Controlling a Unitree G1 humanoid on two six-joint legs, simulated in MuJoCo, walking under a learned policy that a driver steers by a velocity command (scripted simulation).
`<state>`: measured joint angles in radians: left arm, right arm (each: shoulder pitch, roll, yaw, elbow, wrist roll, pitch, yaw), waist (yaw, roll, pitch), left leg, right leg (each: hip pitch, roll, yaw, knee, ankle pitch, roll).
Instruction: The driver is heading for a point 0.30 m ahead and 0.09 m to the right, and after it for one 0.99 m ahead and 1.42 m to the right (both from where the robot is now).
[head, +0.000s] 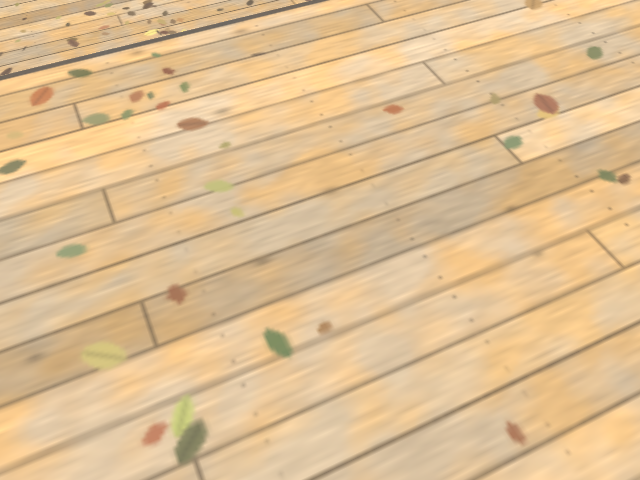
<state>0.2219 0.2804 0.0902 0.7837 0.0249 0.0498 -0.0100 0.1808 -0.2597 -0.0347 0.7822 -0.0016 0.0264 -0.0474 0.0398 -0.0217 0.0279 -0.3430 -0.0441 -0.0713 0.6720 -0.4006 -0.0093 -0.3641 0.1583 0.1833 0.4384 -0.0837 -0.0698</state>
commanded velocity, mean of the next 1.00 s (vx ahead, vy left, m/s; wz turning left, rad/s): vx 0.21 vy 0.00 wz -0.59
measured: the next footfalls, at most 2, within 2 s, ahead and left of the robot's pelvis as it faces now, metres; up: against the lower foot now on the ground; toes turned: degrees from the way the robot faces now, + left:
left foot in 0.04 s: +0.04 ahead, +0.12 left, +0.00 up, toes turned -6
right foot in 0.52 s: -0.01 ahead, -0.08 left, +0.00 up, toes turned -21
